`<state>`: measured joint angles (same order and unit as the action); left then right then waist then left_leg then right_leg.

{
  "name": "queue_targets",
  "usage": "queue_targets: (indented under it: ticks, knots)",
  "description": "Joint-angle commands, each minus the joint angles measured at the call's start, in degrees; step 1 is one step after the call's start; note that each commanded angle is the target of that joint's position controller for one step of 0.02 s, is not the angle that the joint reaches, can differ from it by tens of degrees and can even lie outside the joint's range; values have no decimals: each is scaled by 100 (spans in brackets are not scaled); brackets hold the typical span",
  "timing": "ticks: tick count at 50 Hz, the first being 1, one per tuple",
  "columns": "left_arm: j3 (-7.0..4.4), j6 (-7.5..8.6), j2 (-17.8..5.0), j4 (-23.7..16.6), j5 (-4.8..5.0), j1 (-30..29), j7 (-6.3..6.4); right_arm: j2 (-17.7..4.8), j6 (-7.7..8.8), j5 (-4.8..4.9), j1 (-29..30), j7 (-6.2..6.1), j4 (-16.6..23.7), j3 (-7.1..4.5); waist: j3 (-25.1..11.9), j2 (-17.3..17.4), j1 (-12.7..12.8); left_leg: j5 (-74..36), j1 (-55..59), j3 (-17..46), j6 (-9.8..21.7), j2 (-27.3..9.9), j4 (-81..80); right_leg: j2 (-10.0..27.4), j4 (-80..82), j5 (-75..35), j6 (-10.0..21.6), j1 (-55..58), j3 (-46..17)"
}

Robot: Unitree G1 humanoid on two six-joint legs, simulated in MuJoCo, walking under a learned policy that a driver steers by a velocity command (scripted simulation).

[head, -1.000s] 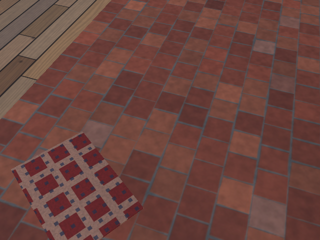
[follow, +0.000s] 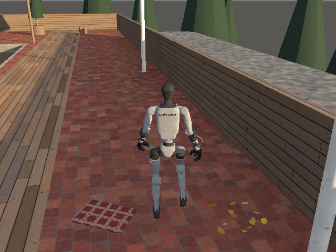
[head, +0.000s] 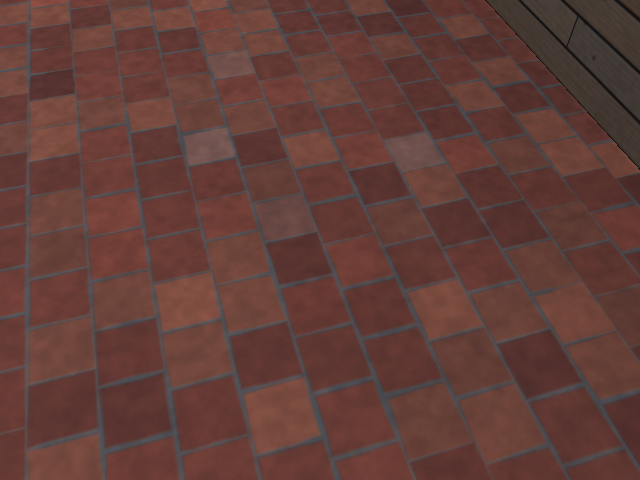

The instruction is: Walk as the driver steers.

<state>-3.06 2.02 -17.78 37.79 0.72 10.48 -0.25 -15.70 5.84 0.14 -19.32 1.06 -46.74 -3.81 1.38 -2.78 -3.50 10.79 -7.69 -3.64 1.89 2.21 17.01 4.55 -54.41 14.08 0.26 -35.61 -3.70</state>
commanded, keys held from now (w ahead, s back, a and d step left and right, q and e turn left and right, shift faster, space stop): w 0.08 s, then w+q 0.02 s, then q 0.50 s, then w+q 0.40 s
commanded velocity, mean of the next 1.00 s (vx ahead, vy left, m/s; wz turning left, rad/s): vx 0.27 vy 0.00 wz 0.35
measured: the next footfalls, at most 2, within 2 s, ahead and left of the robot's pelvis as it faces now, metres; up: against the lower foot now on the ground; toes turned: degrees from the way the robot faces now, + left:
right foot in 0.20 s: +0.29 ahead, -0.16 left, +0.00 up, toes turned -1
left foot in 0.68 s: +0.27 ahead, +0.09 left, +0.00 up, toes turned +19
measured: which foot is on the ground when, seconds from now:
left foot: down 0.00-0.22, up 0.24-0.66, down 0.68-1.00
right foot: up 0.00-0.18, down 0.20-0.68, up 0.70-1.00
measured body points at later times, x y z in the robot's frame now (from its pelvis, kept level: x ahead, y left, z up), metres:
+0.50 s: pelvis +0.20 -0.06 +0.00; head +0.24 -0.06 +0.45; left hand +0.29 +0.24 -0.11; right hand +0.37 -0.32 -0.12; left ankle +0.24 +0.09 -0.69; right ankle +0.25 -0.16 -0.74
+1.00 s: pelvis +0.33 +0.01 +0.00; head +0.35 +0.05 +0.45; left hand +0.41 +0.34 -0.09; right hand +0.50 -0.23 -0.10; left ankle +0.23 +0.08 -0.75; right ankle +0.52 -0.08 -0.71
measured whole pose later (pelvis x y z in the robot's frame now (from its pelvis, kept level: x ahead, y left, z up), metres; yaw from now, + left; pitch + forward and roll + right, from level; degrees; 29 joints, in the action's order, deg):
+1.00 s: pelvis +0.33 +0.01 +0.00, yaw +26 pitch +2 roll -1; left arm -4.2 4.6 -17.5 43.4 0.5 1.9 -1.8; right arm -16.3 1.6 1.2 -20.9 -1.3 -40.5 -3.8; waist 1.1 -1.7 -3.5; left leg 15.6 -7.0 7.1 3.0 2.7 20.6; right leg 1.2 -33.8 5.4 -2.8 -31.0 -4.2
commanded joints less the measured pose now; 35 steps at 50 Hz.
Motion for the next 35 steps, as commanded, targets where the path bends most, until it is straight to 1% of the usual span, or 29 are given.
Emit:
queue_targets:
  ticks: [1,2,4,5,6,7,8,9,10,11,12,13,14,15,16,17,18,19,20,22,25,28,30,31,32,33,34,35]
  knots:
    - [70,139,-70,-372,-28,-198,-92,-960,83,71,545,-19,405,-194,83,606,186,-950,-208,925,1064,-1443,-989,156,1038,-898,-19,117,72]
    - [80,166,-75,-403,-15,-386,-117,-1008,58,95,462,-21,358,-198,100,604,113,-1002,-224,784,1001,-1393,-959,94,1345,-1118,-24,283,164]
    - [74,190,-135,-507,21,-741,-155,-1109,10,140,185,-17,224,-210,125,626,-18,-981,-45,731,918,-1473,-891,10,1739,-1321,-1,438,255]
    - [62,202,-177,-578,29,-911,-166,-1137,-23,173,54,-14,154,-210,179,637,-54,-977,48,811,882,-1541,-822,-19,1911,-1264,37,491,250]
    - [37,223,-229,-635,16,-1004,-175,-1156,-74,181,-8,-20,93,-205,241,649,-26,-1329,177,872,821,-1581,-648,-98,2113,-1157,86,553,252]
    - [-1,249,-299,-645,-13,-957,-182,-1192,-134,176,-43,-36,45,-208,189,681,58,-1786,329,915,727,-1590,-380,-199,2320,-1072,139,745,278]
    - [-64,278,-392,-567,-54,-660,-177,-1226,-190,176,5,-58,24,-206,-3,702,283,-2411,398,857,581,-1493,72,-335,2602,-1202,215,1254,362]
    - [-174,295,-582,-373,-121,-65,-147,-1144,-211,167,11,-78,29,-167,-409,661,588,-3069,270,720,393,-1229,812,-475,2832,-1594,343,2215,469]
    - [-287,296,-907,-248,-208,589,-90,-906,-184,77,-3,-90,107,-68,-1000,508,878,-2341,-342,518,97,-870,1848,14,2673,-2826,532,3488,135]
    - [-345,210,-1363,-277,-367,1089,2,-288,-128,-132,-475,-62,233,149,-1951,-907,823,1136,-2082,264,-356,-221,3919,1704,2204,-4885,1217,5508,-1511]
    - [-321,115,-1233,-257,-307,1212,-21,-426,-126,69,-962,-87,78,142,-2835,-1444,841,2867,-2549,959,-472,41,5136,2308,2679,-4512,1825,5671,-2728]
    - [-241,74,-905,-268,-220,965,-42,-994,-179,214,-573,-113,60,-37,-2197,-720,903,2647,-2825,1140,-491,-218,5575,1961,2868,-4106,1649,5008,-2107]
    - [-171,82,-689,-251,-146,595,-37,-950,-243,230,-145,-148,203,-49,-1523,-564,753,2372,-3144,909,-481,-420,5531,1703,2955,-3882,1463,4469,-1470]
    - [-105,105,-479,-212,-120,265,-50,-850,-346,154,-32,-197,185,-53,-1122,-323,583,2046,-3019,837,-533,-598,5304,1478,3153,-3782,1350,3807,-1021]
    - [-86,129,-365,-190,-135,-43,-53,-788,-470,106,-73,-236,174,-79,-892,-365,371,1773,-2645,823,-570,-735,5047,1334,3389,-3566,1272,3163,-661]
    - [-112,157,-403,-156,-200,-233,-52,-697,-585,103,-160,-260,173,-80,-769,-436,230,1518,-2223,707,-621,-708,5019,1254,3629,-3460,1272,2615,-399]
    - [-131,189,-417,-135,-243,-387,-36,-612,-669,100,-198,-285,204,-86,-707,-439,137,1348,-2060,645,-660,-681,4931,1259,3795,-3382,1335,2352,-206]
    - [-150,208,-448,-105,-254,-504,-8,-560,-728,92,-143,-301,279,-90,-619,-442,88,1210,-2046,624,-684,-689,4737,1282,3917,-3278,1373,2210,-26]
    - [-177,213,-497,-61,-245,-545,31,-524,-766,71,-9,-304,375,-91,-559,-429,91,1018,-2087,619,-682,-725,4487,1315,4009,-3119,1388,2178,110]
    - [-213,179,-559,32,-205,-552,116,-458,-800,36,276,-257,546,-72,-553,-357,157,549,-2022,590,-626,-798,3894,1305,4086,-2727,1355,2253,395]
    - [-262,73,-694,133,-165,-560,185,-480,-832,39,644,-136,756,-74,-535,-304,273,177,-1746,431,-521,-782,3192,1333,4134,-2194,1311,2322,686]
    - [-326,-38,-860,249,-76,-464,154,-615,-907,43,965,-39,992,-132,-438,-275,383,466,-1712,273,-387,-730,2720,1500,3947,-1833,1248,2613,714]
    - [-368,-97,-956,310,6,-441,130,-665,-951,47,1071,14,1119,-171,-403,-301,386,659,-1620,158,-252,-665,2300,1584,3670,-1792,1119,2835,713]
    - [-390,-119,-1003,344,58,-431,119,-651,-962,58,1032,30,1126,-184,-455,-266,348,563,-1403,34,-146,-586,1962,1568,3539,-1382,1001,2850,764]
    - [-394,-136,-975,395,110,-392,106,-669,-961,63,922,23,1090,-212,-477,-199,289,369,-1038,-84,-6,-456,1560,1450,3337,-600,833,2711,870]
    - [-356,-144,-804,476,95,-260,87,-809,-949,73,644,-21,980,-290,-520,-36,223,376,-488,-75,176,-307,1301,1245,2947,268,624,2371,1014]
    - [-253,-142,-446,491,-31,-213,53,-1222,-915,132,53,-103,820,-446,-600,870,86,204,362,837,548,-795,763,757,1594,1036,264,1577,1500]
    - [-150,-92,-186,29,-204,-635,52,-1922,-819,132,-251,-160,898,-584,-472,2235,16,1195,1199,3620,1695,-2078,122,-341,-345,2464,-268,-642,1581]
Velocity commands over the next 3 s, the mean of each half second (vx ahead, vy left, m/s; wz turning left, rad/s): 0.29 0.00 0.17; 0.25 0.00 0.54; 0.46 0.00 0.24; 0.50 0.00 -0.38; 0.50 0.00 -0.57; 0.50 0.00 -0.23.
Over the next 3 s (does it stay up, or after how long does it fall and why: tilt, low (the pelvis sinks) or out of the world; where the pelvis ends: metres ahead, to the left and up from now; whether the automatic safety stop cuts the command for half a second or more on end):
stays up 1.35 0.32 0.00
